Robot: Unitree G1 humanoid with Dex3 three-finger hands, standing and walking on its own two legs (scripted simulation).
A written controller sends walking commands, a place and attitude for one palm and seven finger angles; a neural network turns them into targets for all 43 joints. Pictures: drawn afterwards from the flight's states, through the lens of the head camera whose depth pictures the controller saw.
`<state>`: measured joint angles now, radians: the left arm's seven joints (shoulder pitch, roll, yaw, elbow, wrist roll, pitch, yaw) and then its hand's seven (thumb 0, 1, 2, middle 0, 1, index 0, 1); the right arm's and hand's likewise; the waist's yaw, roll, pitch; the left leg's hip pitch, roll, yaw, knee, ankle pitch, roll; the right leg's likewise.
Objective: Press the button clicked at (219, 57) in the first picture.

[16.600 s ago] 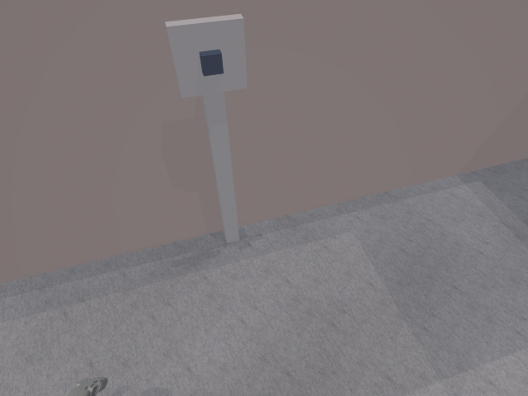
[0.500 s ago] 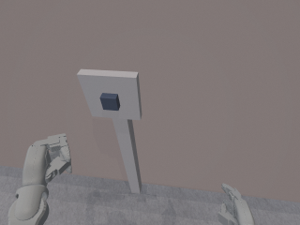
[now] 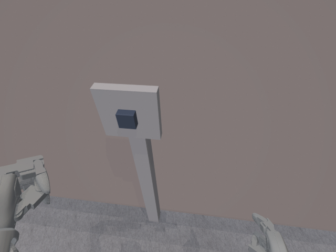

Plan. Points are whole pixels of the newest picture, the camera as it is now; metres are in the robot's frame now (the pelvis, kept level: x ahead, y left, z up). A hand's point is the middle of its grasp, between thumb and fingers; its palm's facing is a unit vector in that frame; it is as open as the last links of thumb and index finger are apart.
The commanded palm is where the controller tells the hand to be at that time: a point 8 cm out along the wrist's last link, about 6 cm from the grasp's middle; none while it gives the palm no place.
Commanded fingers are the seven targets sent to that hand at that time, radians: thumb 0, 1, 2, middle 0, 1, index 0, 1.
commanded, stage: draw the hand back to the body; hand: left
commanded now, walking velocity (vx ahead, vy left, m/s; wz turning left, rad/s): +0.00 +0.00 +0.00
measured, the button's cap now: (127, 118) +0.44 +0.17 +0.09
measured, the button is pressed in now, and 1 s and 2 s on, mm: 0 0 0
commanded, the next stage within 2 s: step back with the hand held close in 0.22 s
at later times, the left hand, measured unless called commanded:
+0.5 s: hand (43, 183) +0.18 +0.25 +0.16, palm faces +0.37 -0.83 -0.42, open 3.1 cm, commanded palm +0.12 +0.28 +0.17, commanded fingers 0.00 0.90 0.90 -1.30 -1.50 -1.30 -1.50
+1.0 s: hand (25, 213) +0.13 +0.26 +0.15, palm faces +0.32 -0.82 -0.46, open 3.1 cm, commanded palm +0.07 +0.30 +0.17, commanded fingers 0.00 0.90 0.90 -1.30 -1.50 -1.30 -1.50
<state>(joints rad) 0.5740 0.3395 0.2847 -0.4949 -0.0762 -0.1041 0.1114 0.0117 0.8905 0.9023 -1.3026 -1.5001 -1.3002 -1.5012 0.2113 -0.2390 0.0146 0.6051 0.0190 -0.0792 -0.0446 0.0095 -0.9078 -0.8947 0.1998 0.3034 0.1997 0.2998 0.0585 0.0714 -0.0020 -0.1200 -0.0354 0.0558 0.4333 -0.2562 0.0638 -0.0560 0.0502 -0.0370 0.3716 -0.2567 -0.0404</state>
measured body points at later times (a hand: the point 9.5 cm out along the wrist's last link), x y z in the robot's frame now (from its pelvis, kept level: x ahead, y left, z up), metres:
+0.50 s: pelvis -0.01 +0.01 +0.00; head -0.01 -0.01 +0.45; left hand +0.16 +0.29 +0.18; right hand +0.17 -0.22 -0.08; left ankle -0.01 +0.07 -0.74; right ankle -0.03 -0.09 -0.74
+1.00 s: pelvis -0.06 +0.02 -0.01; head -0.04 +0.03 +0.43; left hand +0.11 +0.30 +0.18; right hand +0.11 -0.22 -0.09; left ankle -0.01 +0.07 -0.74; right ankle -0.03 -0.09 -0.74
